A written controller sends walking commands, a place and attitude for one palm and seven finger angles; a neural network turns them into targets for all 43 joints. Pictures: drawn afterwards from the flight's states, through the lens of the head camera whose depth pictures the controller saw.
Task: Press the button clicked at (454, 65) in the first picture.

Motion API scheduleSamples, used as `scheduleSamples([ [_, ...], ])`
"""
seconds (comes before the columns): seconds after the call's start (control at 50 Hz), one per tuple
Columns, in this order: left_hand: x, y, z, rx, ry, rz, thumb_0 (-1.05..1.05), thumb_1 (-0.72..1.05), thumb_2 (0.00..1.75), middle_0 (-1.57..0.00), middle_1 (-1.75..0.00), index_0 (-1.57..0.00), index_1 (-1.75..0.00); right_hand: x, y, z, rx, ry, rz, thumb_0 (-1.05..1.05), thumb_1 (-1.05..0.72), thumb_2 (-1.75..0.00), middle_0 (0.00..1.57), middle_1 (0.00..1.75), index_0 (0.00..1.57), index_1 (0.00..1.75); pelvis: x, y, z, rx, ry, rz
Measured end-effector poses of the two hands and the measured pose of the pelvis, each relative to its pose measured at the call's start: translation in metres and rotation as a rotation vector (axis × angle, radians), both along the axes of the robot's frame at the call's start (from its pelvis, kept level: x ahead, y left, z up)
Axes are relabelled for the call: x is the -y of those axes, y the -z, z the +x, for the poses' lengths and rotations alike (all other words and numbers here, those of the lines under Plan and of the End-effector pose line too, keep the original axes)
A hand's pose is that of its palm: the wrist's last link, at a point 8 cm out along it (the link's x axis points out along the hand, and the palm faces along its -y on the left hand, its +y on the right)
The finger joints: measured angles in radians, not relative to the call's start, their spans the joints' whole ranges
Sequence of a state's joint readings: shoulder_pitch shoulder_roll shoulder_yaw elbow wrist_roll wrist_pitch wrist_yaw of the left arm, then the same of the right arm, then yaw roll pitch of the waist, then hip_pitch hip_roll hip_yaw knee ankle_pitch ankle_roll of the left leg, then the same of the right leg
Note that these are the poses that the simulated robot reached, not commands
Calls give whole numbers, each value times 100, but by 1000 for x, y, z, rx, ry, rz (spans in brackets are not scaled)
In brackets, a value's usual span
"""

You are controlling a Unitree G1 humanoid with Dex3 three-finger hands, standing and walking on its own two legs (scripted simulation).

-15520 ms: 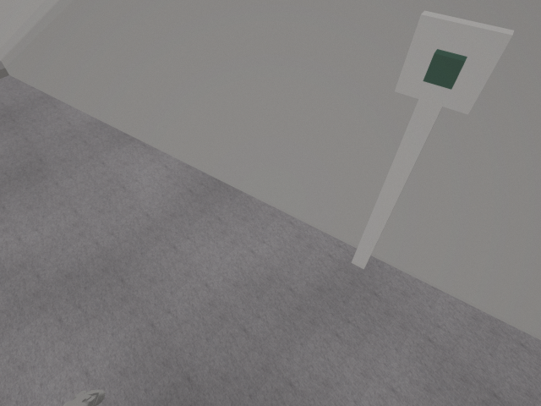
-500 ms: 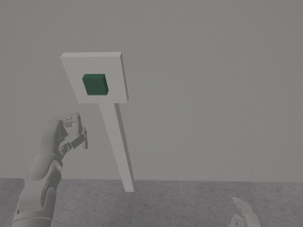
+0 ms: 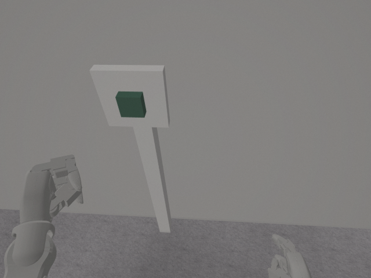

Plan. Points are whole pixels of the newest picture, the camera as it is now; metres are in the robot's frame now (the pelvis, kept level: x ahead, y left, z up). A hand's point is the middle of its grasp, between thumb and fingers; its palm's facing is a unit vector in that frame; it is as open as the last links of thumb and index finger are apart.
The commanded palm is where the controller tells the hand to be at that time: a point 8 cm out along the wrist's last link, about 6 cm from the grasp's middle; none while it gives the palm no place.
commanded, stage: draw the hand back to the body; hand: left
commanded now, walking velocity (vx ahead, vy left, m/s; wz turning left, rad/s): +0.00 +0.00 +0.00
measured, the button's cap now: (131, 103) +0.49 +0.21 +0.13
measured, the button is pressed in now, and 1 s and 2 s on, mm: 0 0 0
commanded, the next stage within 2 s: step back with the hand held close in 0.58 s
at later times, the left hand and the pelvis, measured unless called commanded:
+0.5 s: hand (51, 199) +0.19 +0.25 +0.16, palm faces +0.43 -0.83 -0.36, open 3.1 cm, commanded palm +0.14 +0.28 +0.17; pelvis +0.01 +0.00 +0.00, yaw +0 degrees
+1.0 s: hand (52, 207) +0.18 +0.25 +0.15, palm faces +0.30 -0.83 -0.47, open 3.1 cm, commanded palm +0.12 +0.29 +0.17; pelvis -0.01 +0.01 +0.00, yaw -1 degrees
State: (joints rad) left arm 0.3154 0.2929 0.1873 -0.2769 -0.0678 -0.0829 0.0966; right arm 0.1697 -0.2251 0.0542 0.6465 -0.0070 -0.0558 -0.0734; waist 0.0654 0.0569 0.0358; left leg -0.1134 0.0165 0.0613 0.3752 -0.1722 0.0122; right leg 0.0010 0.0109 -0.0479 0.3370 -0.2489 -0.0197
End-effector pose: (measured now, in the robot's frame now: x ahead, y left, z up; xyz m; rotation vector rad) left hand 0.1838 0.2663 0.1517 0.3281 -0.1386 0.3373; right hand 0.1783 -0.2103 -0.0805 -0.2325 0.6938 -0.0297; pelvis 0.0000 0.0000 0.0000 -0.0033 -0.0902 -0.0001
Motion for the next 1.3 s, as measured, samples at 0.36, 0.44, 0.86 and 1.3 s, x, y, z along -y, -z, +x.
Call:
scheduleSamples([
  [0.36,-19,-20,-35,10,-65,105,1,90,90,-130,-150,-130,-150,0,-6,16,34,12,-3,1,-91,-90,21,30,20,30,-6,2,14,-7,6,-3],
  [0.44,-20,-20,-39,17,-79,101,1,90,90,-130,-150,-130,-150,-2,-7,20,41,0,-5,1,-91,-90,21,30,20,30,-5,2,14,-6,0,-3],
  [0.86,-18,-24,-37,10,-32,156,1,89,90,-130,-150,-130,-150,9,-6,1,-5,51,-12,1,-91,-90,21,30,20,30,-4,2,1,-61,5,-17],
  [1.3,-42,-19,-91,43,33,219,1,89,90,-130,-150,-130,-150,-4,-2,-79,-35,125,-56,1,-91,-90,21,30,20,30,-31,12,-61,-93,10,-38],
])
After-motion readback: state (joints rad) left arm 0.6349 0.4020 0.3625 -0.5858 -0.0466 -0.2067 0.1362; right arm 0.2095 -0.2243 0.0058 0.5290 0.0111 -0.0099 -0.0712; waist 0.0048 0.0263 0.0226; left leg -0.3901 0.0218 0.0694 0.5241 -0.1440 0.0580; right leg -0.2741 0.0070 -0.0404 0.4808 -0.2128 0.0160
